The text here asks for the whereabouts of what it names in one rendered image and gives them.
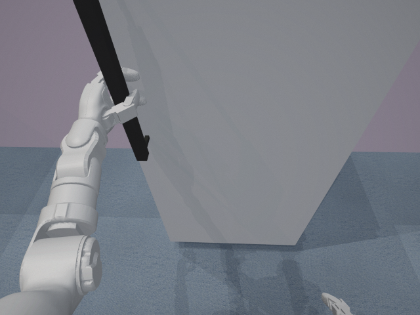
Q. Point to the robot left upper arm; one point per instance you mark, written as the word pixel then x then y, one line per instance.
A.
pixel 57 273

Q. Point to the left robot forearm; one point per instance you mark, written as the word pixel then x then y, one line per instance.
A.
pixel 71 208

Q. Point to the robot right hand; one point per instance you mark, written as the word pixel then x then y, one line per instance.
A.
pixel 337 306

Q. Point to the handle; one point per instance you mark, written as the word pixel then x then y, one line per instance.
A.
pixel 95 26

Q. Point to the robot left hand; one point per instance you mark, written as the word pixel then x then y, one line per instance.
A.
pixel 96 104

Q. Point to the fridge door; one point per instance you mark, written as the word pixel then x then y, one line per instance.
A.
pixel 254 106

